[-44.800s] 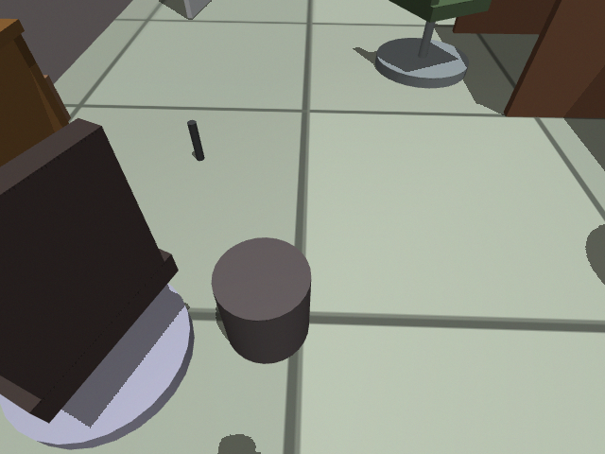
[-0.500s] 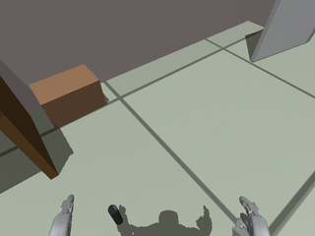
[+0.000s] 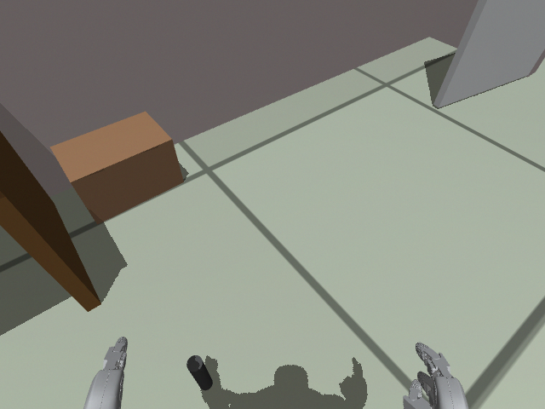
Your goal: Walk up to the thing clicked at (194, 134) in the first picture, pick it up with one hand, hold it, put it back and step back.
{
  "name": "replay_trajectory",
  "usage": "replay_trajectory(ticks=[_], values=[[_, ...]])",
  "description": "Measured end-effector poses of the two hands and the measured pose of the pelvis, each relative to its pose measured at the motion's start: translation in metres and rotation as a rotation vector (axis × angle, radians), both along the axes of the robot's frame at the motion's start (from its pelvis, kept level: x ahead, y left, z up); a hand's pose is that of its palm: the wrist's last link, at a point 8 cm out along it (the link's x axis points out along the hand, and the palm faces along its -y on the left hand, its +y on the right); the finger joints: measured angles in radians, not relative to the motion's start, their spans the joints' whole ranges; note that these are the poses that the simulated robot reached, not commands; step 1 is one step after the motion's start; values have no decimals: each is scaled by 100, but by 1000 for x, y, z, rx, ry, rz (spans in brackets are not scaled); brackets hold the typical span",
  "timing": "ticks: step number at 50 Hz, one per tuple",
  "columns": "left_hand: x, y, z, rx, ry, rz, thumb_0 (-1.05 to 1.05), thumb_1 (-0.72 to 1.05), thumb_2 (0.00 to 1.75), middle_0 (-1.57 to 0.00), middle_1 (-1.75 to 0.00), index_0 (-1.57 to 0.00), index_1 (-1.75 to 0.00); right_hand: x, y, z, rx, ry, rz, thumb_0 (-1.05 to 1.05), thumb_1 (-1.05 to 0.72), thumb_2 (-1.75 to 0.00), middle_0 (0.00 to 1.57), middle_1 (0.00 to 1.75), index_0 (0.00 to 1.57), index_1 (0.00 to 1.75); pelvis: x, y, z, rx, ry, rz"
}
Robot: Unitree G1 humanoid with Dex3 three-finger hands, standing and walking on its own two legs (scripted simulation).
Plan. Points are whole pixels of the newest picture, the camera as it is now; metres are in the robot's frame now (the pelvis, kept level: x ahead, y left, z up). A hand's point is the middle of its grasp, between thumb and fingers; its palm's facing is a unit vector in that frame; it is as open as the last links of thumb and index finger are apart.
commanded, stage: home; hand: left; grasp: from the side
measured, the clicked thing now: (200, 374) +0.34 +0.22 -0.61
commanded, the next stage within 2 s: stand in 0.14 s
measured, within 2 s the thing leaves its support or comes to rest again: neither
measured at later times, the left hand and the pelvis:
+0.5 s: hand (151, 401) +0.17 +0.18 -0.06, palm faces +0.07 -0.95 -0.30, open 14.4 cm; pelvis +0.00 +0.00 +0.00, yaw +0 degrees
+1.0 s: hand out of the picture +0.06 +0.25 -0.11, palm faces -0.01 -0.94 -0.34, open 7.5 cm; pelvis +0.00 +0.01 +0.04, yaw +1 degrees
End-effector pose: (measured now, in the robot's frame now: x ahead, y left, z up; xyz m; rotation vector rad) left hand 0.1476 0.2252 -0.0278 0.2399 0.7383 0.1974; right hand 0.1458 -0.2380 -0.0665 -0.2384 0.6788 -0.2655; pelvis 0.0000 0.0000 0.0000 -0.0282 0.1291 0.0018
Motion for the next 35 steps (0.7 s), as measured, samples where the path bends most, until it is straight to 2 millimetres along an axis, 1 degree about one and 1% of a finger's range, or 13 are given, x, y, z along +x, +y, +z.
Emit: replay_trajectory(ticks=[14, 18, 21, 24, 25, 28, 31, 35], values=[[0, -1, 1, 0, 1, 0, -2, -58, 3, -5, -5, -5, -5, 1, 0, -1, 0, 0, 2, 1, -90, -90, 20, 30, 20, 30, 0, -1, 0, 1, 3, 0], [0, -1, 0, 1, 3, 0, -1, -52, 10, -10, -11, -10, -11, 2, -1, -1, -1, -2, 1, 1, -90, -90, 20, 30, 20, 30, 1, -1, 0, 1, 2, 1], [1, -1, 0, 1, 4, 0, -1, -40, 22, -14, -17, -14, -18, 2, -1, -1, -3, -4, 1, 1, -90, -90, 20, 30, 20, 30, 1, -1, 0, 0, 2, 1], [1, -1, 1, 0, 0, 0, -1, -23, 39, -17, -22, -16, -23, 2, -1, 0, -4, -4, 0, 1, -90, -90, 20, 30, 20, 30, 1, -1, 0, 0, 3, 1], [2, 0, -2, 13, -7, -22, -1, -17, 45, -17, -24, -17, -24, 2, -1, -2, -18, 15, 26, 1, -90, -90, 20, 30, 20, 30, 0, -1, 1, 3, -12, 1], [2, 11, -19, 45, 30, -92, -1, 4, 61, -19, -26, -19, -27, -3, -6, -13, -47, 167, 133, 1, -90, -90, 20, 30, 20, 30, -4, -2, 6, 23, -58, 0], [-7, 26, -33, 45, 101, -99, -1, 26, 73, -20, -28, -20, -28, -15, -17, -15, -36, 270, 140, 1, -90, -90, 20, 30, 21, 30, -6, -1, 12, 34, -85, 1], [-28, 45, -43, 47, 197, -71, 0, 54, 82, -20, -29, -20, -29, -34, -31, -12, -29, 340, 95, 1, -90, -90, 21, 30, 21, 30, -6, 1, 19, 35, -107, -1]])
